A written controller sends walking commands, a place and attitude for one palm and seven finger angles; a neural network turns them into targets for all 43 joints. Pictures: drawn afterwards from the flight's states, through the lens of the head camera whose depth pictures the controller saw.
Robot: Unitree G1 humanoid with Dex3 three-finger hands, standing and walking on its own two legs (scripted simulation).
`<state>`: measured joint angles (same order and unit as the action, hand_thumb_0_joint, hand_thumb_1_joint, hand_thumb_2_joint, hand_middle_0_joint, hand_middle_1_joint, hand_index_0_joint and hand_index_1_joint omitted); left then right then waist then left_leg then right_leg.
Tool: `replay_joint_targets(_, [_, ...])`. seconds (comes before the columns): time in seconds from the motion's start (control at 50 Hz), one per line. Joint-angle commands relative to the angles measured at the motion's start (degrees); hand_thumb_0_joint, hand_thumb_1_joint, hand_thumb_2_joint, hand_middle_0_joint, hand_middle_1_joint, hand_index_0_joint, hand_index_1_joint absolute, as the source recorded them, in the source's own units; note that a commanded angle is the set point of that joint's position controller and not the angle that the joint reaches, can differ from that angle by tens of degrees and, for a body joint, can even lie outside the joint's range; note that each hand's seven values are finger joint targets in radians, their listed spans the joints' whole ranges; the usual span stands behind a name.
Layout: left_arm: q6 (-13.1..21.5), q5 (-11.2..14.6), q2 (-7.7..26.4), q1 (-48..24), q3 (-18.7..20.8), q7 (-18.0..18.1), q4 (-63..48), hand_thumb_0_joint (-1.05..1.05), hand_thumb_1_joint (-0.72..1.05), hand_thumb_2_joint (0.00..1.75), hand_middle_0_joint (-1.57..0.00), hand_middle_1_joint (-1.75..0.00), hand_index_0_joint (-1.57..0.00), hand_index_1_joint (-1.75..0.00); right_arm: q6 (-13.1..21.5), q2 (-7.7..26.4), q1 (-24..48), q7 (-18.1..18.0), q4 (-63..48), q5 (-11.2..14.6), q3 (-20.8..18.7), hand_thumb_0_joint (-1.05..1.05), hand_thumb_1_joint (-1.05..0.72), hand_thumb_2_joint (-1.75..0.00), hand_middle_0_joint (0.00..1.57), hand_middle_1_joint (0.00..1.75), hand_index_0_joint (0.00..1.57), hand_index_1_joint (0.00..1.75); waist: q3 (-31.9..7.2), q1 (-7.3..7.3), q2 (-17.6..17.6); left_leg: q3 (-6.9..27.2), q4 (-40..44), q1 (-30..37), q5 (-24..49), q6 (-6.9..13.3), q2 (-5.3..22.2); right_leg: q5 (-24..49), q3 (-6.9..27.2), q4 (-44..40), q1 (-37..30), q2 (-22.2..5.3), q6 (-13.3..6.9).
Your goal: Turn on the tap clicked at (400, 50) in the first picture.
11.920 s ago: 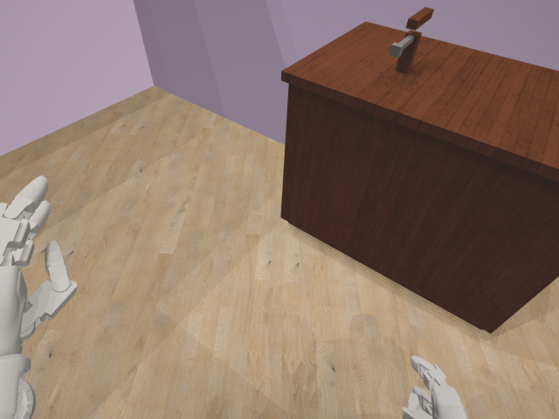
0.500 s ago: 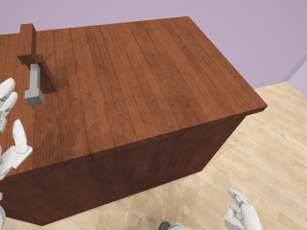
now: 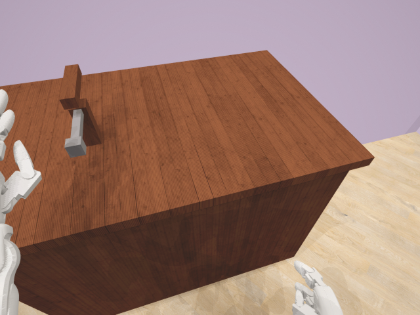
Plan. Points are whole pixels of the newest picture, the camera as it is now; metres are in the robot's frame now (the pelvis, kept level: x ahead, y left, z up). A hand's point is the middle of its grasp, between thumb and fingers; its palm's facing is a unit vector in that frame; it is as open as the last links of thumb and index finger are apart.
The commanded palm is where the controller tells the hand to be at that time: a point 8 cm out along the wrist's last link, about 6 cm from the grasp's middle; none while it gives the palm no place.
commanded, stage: come to a stop and stand still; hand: left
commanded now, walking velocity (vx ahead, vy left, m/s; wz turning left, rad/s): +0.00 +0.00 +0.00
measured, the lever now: (75, 146) +0.36 +0.30 +0.13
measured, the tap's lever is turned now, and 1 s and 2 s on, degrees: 0 0 0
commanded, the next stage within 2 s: look again from close up in 0.64 s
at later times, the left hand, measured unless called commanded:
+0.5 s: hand (58, 175) +0.26 +0.26 +0.18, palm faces +0.37 -0.86 -0.35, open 7.4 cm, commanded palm +0.19 +0.30 +0.19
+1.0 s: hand (40, 186) +0.24 +0.28 +0.17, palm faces +0.41 -0.85 -0.32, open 7.4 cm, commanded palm +0.18 +0.31 +0.19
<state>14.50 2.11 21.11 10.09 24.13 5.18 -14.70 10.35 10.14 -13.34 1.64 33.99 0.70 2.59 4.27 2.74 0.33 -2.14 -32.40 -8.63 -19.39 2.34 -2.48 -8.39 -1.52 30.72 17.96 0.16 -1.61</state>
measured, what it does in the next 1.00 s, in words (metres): stands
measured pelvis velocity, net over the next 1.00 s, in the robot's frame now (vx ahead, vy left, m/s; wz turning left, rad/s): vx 0.02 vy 0.03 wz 0.02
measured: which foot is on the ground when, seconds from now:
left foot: down 0.00-1.00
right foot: down 0.00-1.00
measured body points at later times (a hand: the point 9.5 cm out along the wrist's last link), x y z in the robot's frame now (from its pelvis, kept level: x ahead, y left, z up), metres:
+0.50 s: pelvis +0.03 +0.02 +0.01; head +0.06 +0.04 +0.46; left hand +0.23 +0.31 +0.19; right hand +0.23 -0.20 -0.05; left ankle -0.01 +0.09 -0.73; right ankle +0.09 -0.10 -0.73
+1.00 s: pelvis +0.02 +0.03 +0.01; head +0.03 +0.06 +0.46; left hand +0.21 +0.33 +0.19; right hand +0.20 -0.18 -0.06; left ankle -0.01 +0.09 -0.73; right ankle +0.09 -0.10 -0.73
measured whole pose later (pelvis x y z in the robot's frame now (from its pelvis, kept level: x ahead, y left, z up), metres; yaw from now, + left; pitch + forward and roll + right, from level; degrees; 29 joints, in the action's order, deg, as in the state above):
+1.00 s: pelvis +0.02 +0.03 +0.01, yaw +1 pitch -3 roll -1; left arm 12.3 1.5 20.1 21.1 19.7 5.7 -25.8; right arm 6.4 10.4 -12.3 -0.5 32.3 0.3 1.7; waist 4.5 1.8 -2.8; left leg -1.4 -27.0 -5.8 -18.1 4.2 -3.5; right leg -6.3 -1.9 23.2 13.7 -0.8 0.8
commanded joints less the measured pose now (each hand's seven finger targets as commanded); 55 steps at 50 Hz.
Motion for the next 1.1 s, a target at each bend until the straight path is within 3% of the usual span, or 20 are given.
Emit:
replay_joint_targets(0.0, [3.31, 1.04, 10.57, 4.88, 3.22, 0.11, -14.16, 0.0, 0.9, 0.9, -0.2, -0.3, -0.2, -0.3, 2.1, 7.77, 4.89, -0.99, -9.75, 0.59, -3.97, 0.0, -0.9, -0.9, 0.2, 0.3, 0.2, 0.3, -8.07, 0.23, -16.15, 3.09, 6.8, -10.48, -2.83, -0.67, 2.76, -10.78, 10.72, -12.73, -12.06, -6.59, -0.72])
replay_joint_targets(0.02, [3.25, 1.16, 11.64, 5.26, 4.68, 0.09, -14.37, 0.0, 0.9, 0.9, -0.2, -0.3, -0.2, -0.3, 1.97, 7.63, 4.73, -1.54, -9.51, 0.34, -3.99, 0.0, -0.9, -0.9, 0.2, 0.3, 0.2, 0.3, -8.13, -0.12, -16.91, 2.71, 5.94, -8.4, -3.29, -0.61, 2.22, -15.51, 12.3, -15.3, -9.1, -7.74, -1.2])
replay_joint_targets(0.04, [3.21, 1.32, 11.67, 5.38, 5.16, -0.05, -15.28, 0.0, 0.9, 0.9, -0.2, -0.3, -0.2, -0.3, 1.84, 7.46, 4.92, -2.03, -9.48, 0.25, -3.83, 0.0, -0.9, -0.9, 0.2, 0.3, 0.2, 0.3, -8.23, -0.39, -14.86, 2.69, 6.15, -6.37, -2.99, -0.51, 2.05, -18.67, 13.11, -16.72, -6.61, -8.22, -1.48])
replay_joint_targets(0.06, [3.19, 1.19, 13.86, 4.9, 7.06, 0.24, -17.14, 0.0, 0.9, 0.9, -0.2, -0.3, -0.2, -0.3, 1.58, 7.65, 6.14, -2.3, -9.41, 0.11, -3.4, 0.0, -0.9, -0.9, 0.2, 0.3, 0.2, 0.3, -7.83, -0.49, -6.83, 2.35, 8.09, -4.73, -1.73, -0.43, 2.29, -17.87, 12.15, -15.87, -5.25, -7.45, -1.62])
replay_joint_targets(0.08, [3.44, 1.16, 11.94, 4.66, 5.6, 0.06, -17.14, 0.0, 0.9, 0.9, -0.2, -0.3, -0.2, -0.3, 1.51, 7.32, 6.11, -2.66, -9.41, -0.12, -3.09, 0.0, -0.9, -0.9, 0.2, 0.3, 0.2, 0.3, -8.04, -0.81, -2.01, 3.18, 10.35, -6.08, -1.47, -0.33, 3.02, -16.49, 10.37, -14.13, -7.16, -6.56, -1.13])
replay_joint_targets(0.12, [3.85, 0.82, 11.51, 3.7, 4.96, 0.12, -18.45, 0.0, 0.9, 0.9, -0.2, -0.3, -0.2, -0.3, 1.89, 7.61, 5.81, -2.92, -9.66, -0.12, -3.17, 0.0, -0.9, -0.9, 0.2, 0.3, 0.2, 0.3, -7.5, -0.56, 4.2, 4.09, 12.3, -8.2, 0.2, -0.1, 4.14, -10.5, 9.13, -11.46, -10.25, -4.62, -0.5])
replay_joint_targets(0.16, [4.25, 0.46, 12.62, 1.02, 5.38, 0.33, -22.49, 0.0, 0.9, 0.9, -0.2, -0.3, -0.2, -0.3, 2.47, 7.57, 6.72, -2.81, -9.83, -0.06, -3.03, 0.0, -0.9, -0.9, 0.2, 0.3, 0.2, 0.3, -9.92, -0.51, 3.95, 3.94, 11.95, -6.09, 6.21, -0.58, 4.5, -1.45, 7.43, -8.64, -12.78, -3.93, -0.38])
replay_joint_targets(0.2, [4.07, 0.41, 10.09, 1.75, 3.13, 0.52, -21.94, 0.0, 0.9, 0.9, -0.2, -0.3, -0.2, -0.3, 2.77, 8.1, 5.82, -2.9, -9.72, -0.18, -3.68, 0.0, -0.9, -0.9, 0.2, 0.3, 0.2, 0.3, -10.97, -0.51, 3.85, 3.94, 10.91, -4.88, 11.93, -1.2, 4.68, 5.71, 6.53, -7.29, -14.58, -4.04, -0.56])
replay_joint_targets(0.26, [3.47, 0.33, 9.29, 4.28, 2.46, 0.91, -22.53, 0.0, 0.9, 0.9, -0.2, -0.3, -0.2, -0.3, 3.0, 8.28, 6.57, -2.49, -9.75, -0.06, -3.91, 0.0, -0.9, -0.9, 0.2, 0.3, 0.2, 0.3, -12.48, -0.79, 1.74, 3.57, 9.3, -2.38, 19.13, -2.17, 4.67, 14.55, 5.36, -5.78, -15.71, -4.07, -0.52])
replay_joint_targets(0.34, [2.94, 0.2, 8.34, 7.22, 1.77, 1.26, -22.81, 0.0, 0.9, 0.9, -0.2, -0.3, -0.2, -0.3, 1.89, 8.85, 5.95, -2.37, -9.89, -0.11, -4.77, 0.0, -0.9, -0.9, 0.2, 0.3, 0.2, 0.3, -12.53, -1.01, 1.46, 4.09, 8.4, -3.25, 24.3, -3.21, 5.37, 19.49, 4.39, -4.6, -17.0, -4.32, -0.7])
replay_joint_targets(0.46, [2.45, 0.43, 9.97, 9.02, 3.84, 1.25, -24.93, 0.0, 0.9, 0.9, -0.2, -0.3, -0.2, -0.3, 0.08, 8.46, 7.38, -2.41, -10.63, 0.08, -4.47, 0.0, -0.9, -0.9, 0.2, 0.3, 0.2, 0.3, -11.62, -1.24, 3.66, 4.48, 9.91, -3.52, 27.47, -4.68, 5.82, 17.92, 2.31, -3.13, -16.18, -3.15, -0.51])
replay_joint_targets(0.5, [2.32, 0.48, 9.09, 8.9, 3.02, 1.06, -25.05, 0.0, 0.9, 0.9, -0.2, -0.3, -0.2, -0.3, -0.41, 8.43, 6.74, -2.51, -10.94, -0.14, -4.6, 0.0, -0.9, -0.9, 0.2, 0.3, 0.2, 0.3, -11.57, -1.17, 4.15, 4.81, 9.92, -3.86, 29.16, -4.93, 6.48, 17.18, 1.4, -2.77, -16.46, -2.92, -0.37])
replay_joint_targets(0.74, [1.15, -0.21, 7.31, 3.57, -0.34, 1.39, -23.25, 0.0, 0.9, 0.9, -0.2, -0.3, -0.2, -0.3, -0.95, 8.51, 6.71, -2.97, -10.62, -0.19, -4.2, 0.0, -0.9, -0.9, 0.2, 0.3, 0.2, 0.3, -7.29, -1.09, 2.94, 5.63, 13.92, -8.57, 12.7, -3.62, 6.3, 8.44, 2.7, -5.96, -16.53, -2.78, 0.16])
replay_joint_targets(0.76, [1.08, -0.27, 8.24, 3.12, 0.6, 1.57, -24.13, 0.0, 0.9, 0.9, -0.2, -0.3, -0.2, -0.3, -0.97, 8.27, 7.85, -3.01, -10.46, -0.05, -3.87, 0.0, -0.9, -0.9, 0.2, 0.3, 0.2, 0.3, -7.23, -1.18, 4.34, 5.67, 14.73, -8.32, 12.53, -3.88, 6.21, 8.06, 2.33, -5.71, -16.26, -2.43, 0.29])
replay_joint_targets(0.82, [1.23, -0.46, 7.48, 3.77, -0.11, 1.54, -23.53, 0.0, 0.9, 0.9, -0.2, -0.3, -0.2, -0.3, -1.0, 8.38, 6.9, -3.0, -10.65, -0.18, -4.17, 0.0, -0.9, -0.9, 0.2, 0.3, 0.2, 0.3, -7.55, -0.99, 3.27, 5.91, 14.68, -9.75, 11.02, -3.39, 6.24, 8.0, 2.36, -5.95, -18.13, -2.59, 0.31])
replay_joint_targets(0.9, [1.55, -0.45, 7.98, 4.81, 0.57, 1.64, -24.08, 0.0, 0.9, 0.9, -0.2, -0.3, -0.2, -0.3, -0.85, 8.39, 6.96, -2.92, -10.77, -0.14, -4.26, 0.0, -0.9, -0.9, 0.2, 0.3, 0.2, 0.3, -7.08, -0.9, 4.67, 6.47, 15.38, -10.4, 12.36, -3.94, 6.44, 8.44, 1.72, -5.46, -18.84, -2.3, 0.37])
replay_joint_targets(0.94, [1.7, -0.38, 8.22, 6.71, 1.26, 1.72, -23.02, 0.0, 0.9, 0.9, -0.2, -0.3, -0.2, -0.3, -0.88, 8.41, 6.42, -2.84, -10.86, -0.13, -4.44, 0.0, -0.9, -0.9, 0.2, 0.3, 0.2, 0.3, -7.88, -0.86, 1.7, 6.33, 14.37, -10.59, 12.48, -3.68, 6.25, 9.86, 2.04, -6.1, -20.01, -2.9, 0.25])
replay_joint_targets(1.04, [2.07, -0.25, 8.03, 7.52, 1.03, 1.66, -23.81, 0.0, 0.9, 0.9, -0.2, -0.3, -0.2, -0.3, -0.78, 8.71, 6.15, -2.87, -10.59, 0.0, -4.8, 0.0, -0.9, -0.9, 0.2, 0.3, 0.2, 0.3, -7.42, -1.07, 2.92, 6.17, 14.11, -9.87, 12.89, -3.95, 6.09, 9.6, 2.25, -6.18, -18.73, -3.0, 0.1])
replay_joint_targets(1.06, [10.24, -2.86, 51.69, -46.08, 13.05, 2.48, -46.8, 0.0, 0.9, 0.9, -0.2, -0.3, -0.2, -0.3, -2.33, 13.09, -5.4, -6.4, -17.85, 3.37, 7.21, 0.0, -0.9, -0.9, 0.2, 0.3, 0.2, 0.3, -6.6, -6.94, 26.46, 11.65, 12.37, -24.01, 16.55, -1.84, 7.46, -9.35, 1.61, 6.82, -19.4, 3.21, 4.04])
replay_joint_targets(1.08, [-2.0, -7.66, 27.21, -25.76, 14.76, 0.27, -10.9, 0.0, 0.9, 0.9, -0.2, -0.3, -0.2, -0.3, -1.29, 9.56, 4.65, -5.44, -8.15, -3.47, -4.59, 0.0, -0.9, -0.9, 0.2, 0.3, 0.2, 0.3, -17.34, 3.48, 14.65, 8.48, 7.84, -5.07, 29.17, -7.48, 4.44, -4.11, 0.85, 3.83, -13.62, -0.35, -2.31])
